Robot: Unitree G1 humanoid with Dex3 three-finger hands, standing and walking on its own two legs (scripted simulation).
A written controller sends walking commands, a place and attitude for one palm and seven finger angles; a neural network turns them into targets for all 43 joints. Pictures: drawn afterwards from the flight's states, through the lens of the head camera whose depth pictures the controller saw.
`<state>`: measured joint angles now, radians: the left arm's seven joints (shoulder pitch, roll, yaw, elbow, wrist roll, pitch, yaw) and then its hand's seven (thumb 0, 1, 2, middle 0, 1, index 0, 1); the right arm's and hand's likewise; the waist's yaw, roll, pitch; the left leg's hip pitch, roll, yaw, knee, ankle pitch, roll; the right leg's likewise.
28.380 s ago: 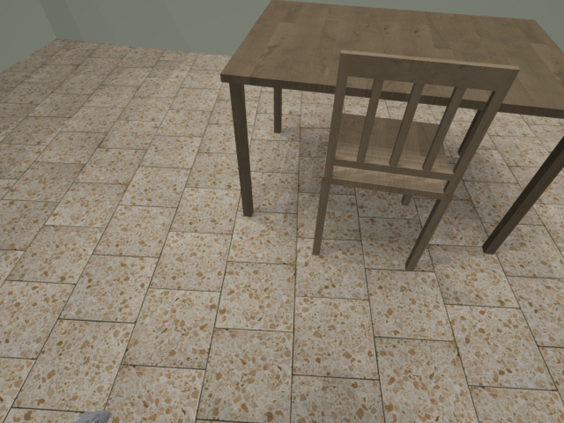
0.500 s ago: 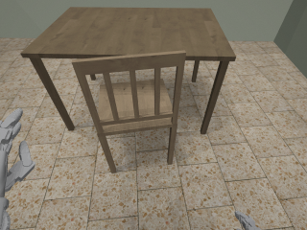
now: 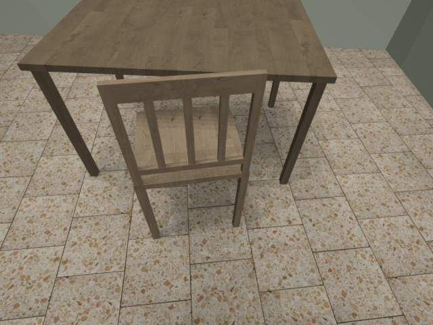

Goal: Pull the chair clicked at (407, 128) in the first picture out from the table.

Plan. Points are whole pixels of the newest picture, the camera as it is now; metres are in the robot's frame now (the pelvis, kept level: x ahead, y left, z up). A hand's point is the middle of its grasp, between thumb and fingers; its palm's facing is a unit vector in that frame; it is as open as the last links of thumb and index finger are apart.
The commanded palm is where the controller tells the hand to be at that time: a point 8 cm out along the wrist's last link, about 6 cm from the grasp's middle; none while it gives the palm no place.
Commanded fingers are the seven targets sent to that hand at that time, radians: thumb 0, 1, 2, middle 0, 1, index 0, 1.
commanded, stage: let the arm hang, fingers relaxed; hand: left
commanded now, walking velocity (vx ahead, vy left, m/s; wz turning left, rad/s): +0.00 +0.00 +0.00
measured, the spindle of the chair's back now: (189, 133) +0.65 +0.12 -0.09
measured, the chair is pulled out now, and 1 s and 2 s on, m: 0.17 0.17 0.17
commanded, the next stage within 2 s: look to check the result in 0.56 s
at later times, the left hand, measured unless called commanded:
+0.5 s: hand out of the picture +0.03 +0.17 -0.18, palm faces -0.02 -0.98 -0.19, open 7.3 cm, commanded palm none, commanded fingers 0.00 0.90 0.90 -0.20 -0.30 -0.20 -0.30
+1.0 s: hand out of the picture +0.02 +0.14 -0.18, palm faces -0.02 -0.99 -0.16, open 7.4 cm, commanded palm none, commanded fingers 0.00 0.90 0.90 -0.20 -0.30 -0.20 -0.30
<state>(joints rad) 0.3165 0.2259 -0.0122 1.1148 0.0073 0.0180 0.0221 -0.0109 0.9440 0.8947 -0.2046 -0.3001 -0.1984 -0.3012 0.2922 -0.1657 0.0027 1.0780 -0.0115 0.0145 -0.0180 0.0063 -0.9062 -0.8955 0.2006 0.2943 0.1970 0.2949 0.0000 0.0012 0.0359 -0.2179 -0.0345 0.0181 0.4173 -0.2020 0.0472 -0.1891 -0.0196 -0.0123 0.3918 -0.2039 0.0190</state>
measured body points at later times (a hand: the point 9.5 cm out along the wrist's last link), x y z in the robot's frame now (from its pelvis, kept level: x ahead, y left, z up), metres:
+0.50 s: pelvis +0.02 +0.00 +0.00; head +0.02 -0.01 +0.45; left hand +0.03 +0.22 -0.16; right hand +0.00 -0.22 -0.16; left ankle +0.01 +0.09 -0.74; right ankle +0.00 -0.13 -0.74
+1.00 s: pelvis +0.03 -0.01 +0.00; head +0.04 -0.01 +0.45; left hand +0.02 +0.20 -0.16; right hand +0.01 -0.22 -0.16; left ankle +0.01 +0.09 -0.74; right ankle +0.00 -0.13 -0.74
